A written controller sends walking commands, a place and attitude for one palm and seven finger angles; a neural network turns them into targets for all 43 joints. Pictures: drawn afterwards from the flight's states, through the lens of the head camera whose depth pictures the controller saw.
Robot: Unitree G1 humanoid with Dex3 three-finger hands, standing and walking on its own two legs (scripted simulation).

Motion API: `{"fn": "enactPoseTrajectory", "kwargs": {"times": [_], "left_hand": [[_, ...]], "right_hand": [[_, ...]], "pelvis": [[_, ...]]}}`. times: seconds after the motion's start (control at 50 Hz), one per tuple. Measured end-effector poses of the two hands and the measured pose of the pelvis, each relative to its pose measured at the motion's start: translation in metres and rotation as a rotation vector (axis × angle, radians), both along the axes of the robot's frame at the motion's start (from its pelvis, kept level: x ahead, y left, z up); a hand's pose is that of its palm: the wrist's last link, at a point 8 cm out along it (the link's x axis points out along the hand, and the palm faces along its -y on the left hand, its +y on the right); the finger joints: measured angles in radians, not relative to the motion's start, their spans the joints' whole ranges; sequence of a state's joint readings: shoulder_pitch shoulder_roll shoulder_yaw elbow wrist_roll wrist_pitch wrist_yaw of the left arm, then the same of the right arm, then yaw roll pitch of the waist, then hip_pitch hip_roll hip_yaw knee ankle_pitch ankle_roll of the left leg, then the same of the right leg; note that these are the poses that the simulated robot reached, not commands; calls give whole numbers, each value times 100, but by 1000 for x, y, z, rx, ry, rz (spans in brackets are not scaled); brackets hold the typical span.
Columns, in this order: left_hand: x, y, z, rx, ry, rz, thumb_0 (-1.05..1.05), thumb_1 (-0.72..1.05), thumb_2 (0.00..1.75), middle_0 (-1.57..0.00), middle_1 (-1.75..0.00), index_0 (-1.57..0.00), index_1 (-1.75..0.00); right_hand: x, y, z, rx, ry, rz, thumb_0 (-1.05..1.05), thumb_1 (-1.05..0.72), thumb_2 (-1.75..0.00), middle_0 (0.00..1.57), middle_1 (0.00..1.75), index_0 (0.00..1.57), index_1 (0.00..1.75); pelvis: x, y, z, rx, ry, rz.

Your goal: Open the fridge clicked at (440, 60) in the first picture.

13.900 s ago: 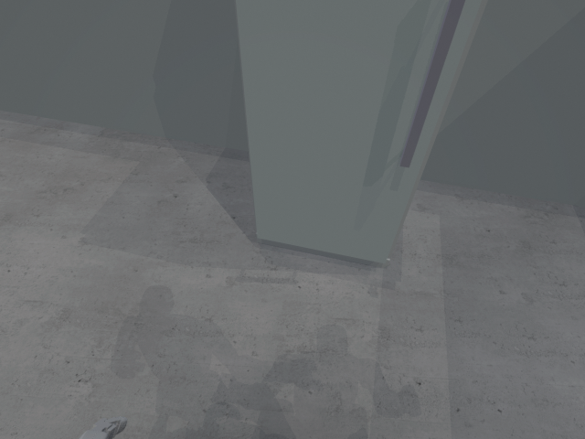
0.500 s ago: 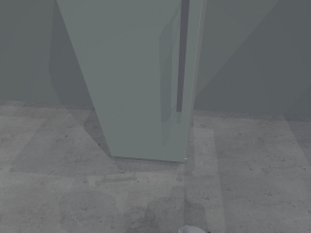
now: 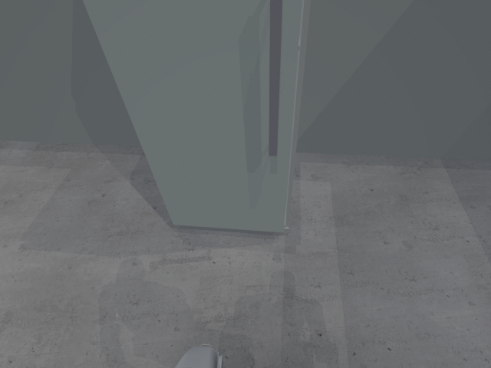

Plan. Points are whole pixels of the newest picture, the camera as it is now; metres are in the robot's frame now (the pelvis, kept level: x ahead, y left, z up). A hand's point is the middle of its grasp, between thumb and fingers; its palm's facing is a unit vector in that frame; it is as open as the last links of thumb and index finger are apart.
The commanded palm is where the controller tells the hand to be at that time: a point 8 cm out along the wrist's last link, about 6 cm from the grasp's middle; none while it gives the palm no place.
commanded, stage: look again from close up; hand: right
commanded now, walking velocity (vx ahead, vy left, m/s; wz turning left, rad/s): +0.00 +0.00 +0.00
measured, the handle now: (275, 79) +0.78 +0.00 +0.09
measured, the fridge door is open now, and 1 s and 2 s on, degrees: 0 0 0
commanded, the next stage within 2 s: shuffle to correct the standing spot in 1.18 s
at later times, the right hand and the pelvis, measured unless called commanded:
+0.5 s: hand out of the picture +0.05 -0.11 -0.19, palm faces +0.08 +0.99 -0.11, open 7.3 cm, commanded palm none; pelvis +0.07 +0.04 -0.01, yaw -1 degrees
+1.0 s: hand out of the picture +0.08 -0.12 -0.18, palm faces +0.05 +0.98 -0.18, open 7.4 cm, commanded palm none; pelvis +0.10 +0.04 -0.01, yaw +0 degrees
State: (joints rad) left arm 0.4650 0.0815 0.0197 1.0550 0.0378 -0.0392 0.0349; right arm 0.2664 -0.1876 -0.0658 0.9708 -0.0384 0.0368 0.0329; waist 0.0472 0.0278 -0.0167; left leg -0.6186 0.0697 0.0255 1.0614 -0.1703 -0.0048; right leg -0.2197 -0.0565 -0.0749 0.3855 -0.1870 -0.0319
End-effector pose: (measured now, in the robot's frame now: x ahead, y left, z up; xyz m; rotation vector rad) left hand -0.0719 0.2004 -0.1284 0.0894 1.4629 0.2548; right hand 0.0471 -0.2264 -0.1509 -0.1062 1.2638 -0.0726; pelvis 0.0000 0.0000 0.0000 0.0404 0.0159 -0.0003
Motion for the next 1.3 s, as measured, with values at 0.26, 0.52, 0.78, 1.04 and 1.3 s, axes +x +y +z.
{"fn": "enactPoseTrajectory", "kwargs": {"times": [0.26,0.52,0.78,1.04,1.3], "left_hand": [[70,55,-34,-66,4,-75,0,91,90,-20,-30,-20,-30],[160,69,-13,39,-115,-152,1,95,90,-19,-30,-19,-30],[166,58,-21,2,-61,-149,1,95,90,-20,-30,-20,-30],[146,40,-29,-68,-5,-123,1,92,90,-20,-30,-20,-30],[143,41,-29,-78,4,-119,0,91,90,-20,-30,-20,-30]], "right_hand": [[19,42,5,-103,-29,-75,0,-95,-90,20,30,20,30],[-2,73,-14,21,146,-94,1,-93,-90,20,30,20,30],[4,70,-5,-3,202,-85,1,-91,-90,20,30,20,30],[30,60,-1,-56,152,-76,0,-91,-90,20,30,19,30],[19,77,-3,-28,174,-93,1,-91,-90,20,30,19,30]], "pelvis": [[32,44,-13,-35,-8,-20],[71,43,-8,-27,-19,-10],[90,38,-5,-41,-18,-7],[99,42,-6,-48,-26,-7],[100,48,-6,-49,-26,-10]]}}
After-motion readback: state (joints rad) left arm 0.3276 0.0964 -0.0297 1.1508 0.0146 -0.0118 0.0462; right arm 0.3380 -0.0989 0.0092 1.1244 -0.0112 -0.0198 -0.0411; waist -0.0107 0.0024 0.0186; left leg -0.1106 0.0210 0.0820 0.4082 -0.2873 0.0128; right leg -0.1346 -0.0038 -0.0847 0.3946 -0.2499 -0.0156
